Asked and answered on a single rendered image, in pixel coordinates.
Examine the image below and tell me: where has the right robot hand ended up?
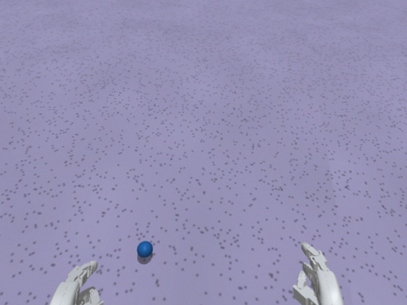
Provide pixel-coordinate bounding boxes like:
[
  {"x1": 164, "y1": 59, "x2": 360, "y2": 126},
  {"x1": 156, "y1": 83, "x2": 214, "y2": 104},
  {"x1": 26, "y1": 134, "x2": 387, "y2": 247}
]
[{"x1": 293, "y1": 242, "x2": 344, "y2": 305}]

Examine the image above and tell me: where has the left robot hand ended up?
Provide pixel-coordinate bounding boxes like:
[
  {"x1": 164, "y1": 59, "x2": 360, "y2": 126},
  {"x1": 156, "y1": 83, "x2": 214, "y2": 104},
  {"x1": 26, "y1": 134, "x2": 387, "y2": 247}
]
[{"x1": 49, "y1": 261, "x2": 104, "y2": 305}]

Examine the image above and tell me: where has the ball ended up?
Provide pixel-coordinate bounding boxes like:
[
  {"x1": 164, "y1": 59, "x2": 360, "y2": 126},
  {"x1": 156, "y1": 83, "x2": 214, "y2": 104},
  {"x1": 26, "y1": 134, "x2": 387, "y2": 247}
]
[{"x1": 137, "y1": 241, "x2": 153, "y2": 258}]

